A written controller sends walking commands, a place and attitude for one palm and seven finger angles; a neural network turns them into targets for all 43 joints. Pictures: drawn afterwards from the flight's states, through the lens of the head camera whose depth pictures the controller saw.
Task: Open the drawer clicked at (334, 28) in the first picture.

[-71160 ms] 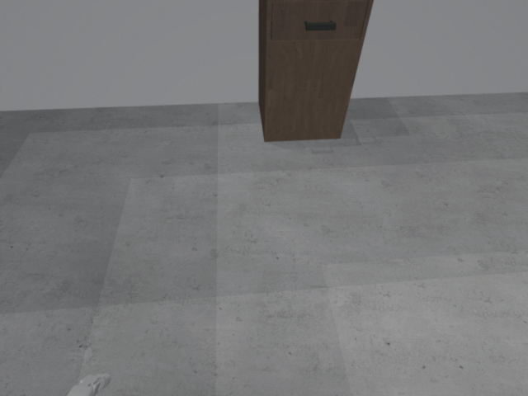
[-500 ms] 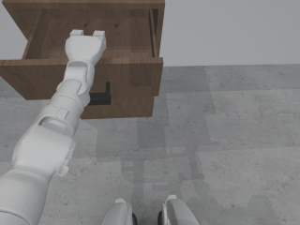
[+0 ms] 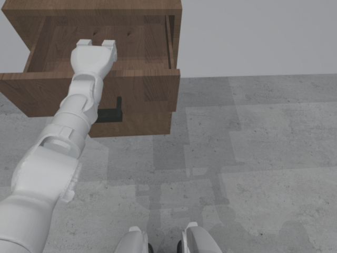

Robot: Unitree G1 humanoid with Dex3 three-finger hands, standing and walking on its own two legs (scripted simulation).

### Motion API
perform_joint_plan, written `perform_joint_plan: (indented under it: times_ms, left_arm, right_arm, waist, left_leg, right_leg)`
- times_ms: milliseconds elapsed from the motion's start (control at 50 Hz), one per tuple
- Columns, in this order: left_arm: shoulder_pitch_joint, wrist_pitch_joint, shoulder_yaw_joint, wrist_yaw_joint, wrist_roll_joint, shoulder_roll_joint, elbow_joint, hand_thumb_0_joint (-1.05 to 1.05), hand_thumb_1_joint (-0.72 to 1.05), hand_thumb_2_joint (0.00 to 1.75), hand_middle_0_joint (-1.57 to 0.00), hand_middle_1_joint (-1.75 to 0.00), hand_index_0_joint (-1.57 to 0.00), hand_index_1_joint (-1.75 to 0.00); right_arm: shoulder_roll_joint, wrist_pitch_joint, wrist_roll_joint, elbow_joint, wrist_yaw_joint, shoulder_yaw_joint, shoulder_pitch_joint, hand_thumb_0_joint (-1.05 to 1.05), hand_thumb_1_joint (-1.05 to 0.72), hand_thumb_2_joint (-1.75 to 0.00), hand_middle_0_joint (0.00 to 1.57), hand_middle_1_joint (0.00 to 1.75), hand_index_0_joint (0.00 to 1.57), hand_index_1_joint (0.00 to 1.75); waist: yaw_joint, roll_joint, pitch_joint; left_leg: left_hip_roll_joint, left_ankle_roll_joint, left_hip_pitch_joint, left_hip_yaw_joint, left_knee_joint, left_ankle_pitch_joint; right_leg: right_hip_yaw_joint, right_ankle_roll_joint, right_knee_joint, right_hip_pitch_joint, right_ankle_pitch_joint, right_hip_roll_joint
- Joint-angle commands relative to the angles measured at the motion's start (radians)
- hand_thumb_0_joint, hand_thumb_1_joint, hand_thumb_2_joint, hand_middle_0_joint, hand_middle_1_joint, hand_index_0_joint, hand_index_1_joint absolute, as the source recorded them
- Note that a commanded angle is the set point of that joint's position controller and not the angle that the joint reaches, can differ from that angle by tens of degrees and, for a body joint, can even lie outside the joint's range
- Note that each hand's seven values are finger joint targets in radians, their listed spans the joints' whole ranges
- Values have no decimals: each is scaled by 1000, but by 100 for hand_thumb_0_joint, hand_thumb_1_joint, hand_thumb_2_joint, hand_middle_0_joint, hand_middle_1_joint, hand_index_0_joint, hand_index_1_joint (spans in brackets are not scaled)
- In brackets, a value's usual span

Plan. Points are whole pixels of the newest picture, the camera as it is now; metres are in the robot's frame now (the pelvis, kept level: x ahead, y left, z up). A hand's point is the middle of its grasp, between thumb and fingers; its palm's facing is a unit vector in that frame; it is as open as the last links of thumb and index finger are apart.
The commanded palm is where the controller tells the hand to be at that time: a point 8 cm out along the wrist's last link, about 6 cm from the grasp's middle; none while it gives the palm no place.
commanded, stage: re-aim the fingers above the handle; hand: left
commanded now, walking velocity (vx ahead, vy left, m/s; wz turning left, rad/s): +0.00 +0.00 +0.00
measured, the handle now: (95, 108) +0.47 +0.16 +0.01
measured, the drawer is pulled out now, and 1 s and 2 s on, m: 0.22 0.22 0.22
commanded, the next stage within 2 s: lower the fingers behind the handle in 0.30 s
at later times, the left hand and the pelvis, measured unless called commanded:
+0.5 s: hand (98, 77) +0.53 +0.14 +0.06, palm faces -0.03 +0.01 -1.00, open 14.8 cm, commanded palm +0.50 +0.12 +0.02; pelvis +0.00 +0.00 +0.00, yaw -1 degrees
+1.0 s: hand (98, 77) +0.53 +0.14 +0.06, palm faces +0.00 +0.05 -1.00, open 14.8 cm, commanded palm +0.50 +0.12 -0.02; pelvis -0.01 +0.00 -0.01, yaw +1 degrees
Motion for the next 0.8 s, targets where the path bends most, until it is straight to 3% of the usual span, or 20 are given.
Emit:
perform_joint_plan:
  times_ms: [0,40,80,120,160,180,220,260,280,320,380,420,440,480,500,560,720,740,780]
  left_arm:
    - [-47,-13,43,15,-59,-43,10,0,-50,30,-30,-120,-30,-120]
    - [-86,-16,11,13,-56,-73,-5,0,-50,30,-30,-120,-30,-120]
    - [-86,-15,0,17,-50,-88,-7,0,-50,30,-30,-120,-30,-120]
    - [-69,-12,31,20,-38,-53,13,0,-50,30,-30,-120,-30,-120]
    - [-81,-13,2,20,-38,-89,2,0,-50,30,-30,-120,-30,-120]
    - [-66,-12,7,20,-47,-92,-3,0,-50,30,-30,-120,-30,-120]
    - [-55,-12,49,21,-46,-36,17,0,-50,30,-30,-120,-30,-120]
    - [-70,-13,2,19,-52,-95,-6,0,-50,30,-30,-120,-30,-120]
    - [-74,-12,0,20,-52,-98,-8,0,-50,30,-30,-120,-30,-120]
    - [-60,-10,24,24,-47,-72,6,0,-50,30,-30,-120,-30,-120]
    - [-41,-10,7,23,-54,-100,-3,0,-50,30,-30,-120,-30,-120]
    - [-25,-10,25,21,-59,-79,3,0,-50,30,-30,-120,-30,-120]
    - [-29,-9,25,21,-56,-74,8,0,-50,30,-30,-120,-30,-120]
    - [-46,-10,5,24,-51,-94,0,0,-50,30,-30,-120,-30,-120]
    - [-50,-9,3,24,-48,-95,0,0,-50,30,-30,-120,-30,-120]
    - [-33,-9,28,26,-35,-64,13,0,-50,30,-30,-120,-30,-120]
    - [-45,-3,-28,20,-35,-152,-28,0,-50,30,-30,-120,-30,-120]
    - [-29,0,-8,23,-34,-129,-19,0,-50,30,-30,-120,-30,-120]
    - [-45,14,-21,25,-38,-141,-23,0,-50,30,-30,-120,-30,-120]
  right_arm:
    - [-158,-11,2,-61,-8,-51,129,0,-90,-90,20,30,20,30]
    - [-156,-13,3,-61,-6,-52,127,0,-90,-90,20,30,20,30]
    - [-155,-13,5,-60,-2,-55,124,0,-90,-90,20,30,20,30]
    - [-160,-10,3,-58,-3,-57,132,0,-90,-90,20,30,20,30]
    - [-156,-11,2,-57,-2,-59,132,0,-90,-90,20,30,20,30]
    - [-155,-12,2,-60,0,-59,133,0,-90,-90,20,30,20,30]
    - [-161,-10,1,-55,-3,-57,137,0,-90,-90,20,30,20,30]
    - [-155,-9,4,-59,-2,-57,127,0,-90,-90,20,30,20,30]
    - [-154,-11,4,-59,0,-58,126,0,-90,-90,20,30,20,30]
    - [-159,-11,3,-53,0,-61,138,0,-90,-90,20,30,20,30]
    - [-155,-9,1,-53,2,-62,134,0,-90,-90,20,30,20,30]
    - [-157,-9,1,-52,2,-60,132,0,-90,-90,20,30,20,30]
    - [-160,-8,2,-51,-1,-57,128,0,-90,-90,20,30,20,30]
    - [-156,-11,3,-50,0,-58,121,0,-90,-90,20,30,20,30]
    - [-157,-13,2,-47,1,-59,121,0,-90,-90,20,30,20,30]
    - [-162,-12,1,-46,0,-58,120,0,-90,-90,20,30,20,30]
    - [-153,-5,-5,-53,8,-65,98,0,-90,-90,20,30,20,30]
    - [-157,-3,-4,-56,6,-64,95,0,-90,-90,20,30,20,30]
    - [-156,1,-1,-59,5,-61,78,0,-90,-90,20,30,20,30]
  waist:
    - [-71,-122,-258]
    - [-85,-100,-240]
    - [-85,-104,-229]
    - [-75,-107,-244]
    - [-86,-100,-250]
    - [-79,-110,-255]
    - [-70,-100,-250]
    - [-81,-101,-243]
    - [-78,-101,-239]
    - [-76,-117,-240]
    - [-72,-101,-253]
    - [-65,-114,-254]
    - [-74,-143,-242]
    - [-76,-114,-226]
    - [-80,-128,-219]
    - [-73,-126,-227]
    - [-79,-96,-251]
    - [-74,-104,-257]
    - [-80,-105,-244]
  left_leg:
    - [2,-6,248,-51,-115,282]
    - [4,-7,257,-58,-119,271]
    - [5,-6,264,-61,-123,257]
    - [9,-7,262,-63,-118,280]
    - [10,-8,275,-65,-116,275]
    - [8,-7,275,-60,-119,275]
    - [10,-9,265,-60,-122,277]
    - [10,-9,278,-64,-128,267]
    - [8,-8,278,-63,-131,256]
    - [13,-8,284,-67,-132,278]
    - [12,-9,294,-61,-132,281]
    - [8,-7,279,-57,-131,287]
    - [7,-6,266,-58,-130,273]
    - [5,-6,262,-57,-129,264]
    - [6,-5,260,-59,-128,262]
    - [5,-5,252,-61,-116,278]
    - [9,-10,281,-74,-94,319]
    - [7,-10,278,-74,-90,319]
    - [5,-10,269,-75,-91,296]
  right_leg:
    - [20,3,-151,167,238,28]
    - [16,2,-152,140,221,29]
    - [13,2,-158,125,196,30]
    - [13,-2,-146,130,218,32]
    - [14,0,-147,119,211,31]
    - [13,2,-152,133,213,30]
    - [15,-3,-148,142,219,31]
    - [11,1,-154,126,201,31]
    - [12,1,-161,128,189,31]
    - [10,-1,-157,133,210,33]
    - [11,0,-159,138,215,32]
    - [16,-2,-159,157,234,31]
    - [14,2,-160,156,224,31]
    - [14,1,-159,135,207,30]
    - [13,1,-160,131,205,30]
    - [12,-4,-140,120,214,32]
    - [-1,-9,-103,65,224,31]
    - [-1,-9,-97,70,223,31]
    - [-3,-8,-99,59,201,29]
